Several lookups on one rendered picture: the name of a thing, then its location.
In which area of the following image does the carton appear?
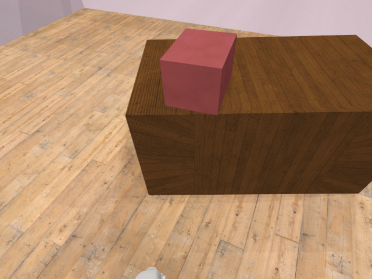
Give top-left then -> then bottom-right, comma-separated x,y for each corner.
160,28 -> 237,115

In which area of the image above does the pedestal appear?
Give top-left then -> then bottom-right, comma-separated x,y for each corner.
125,35 -> 372,195

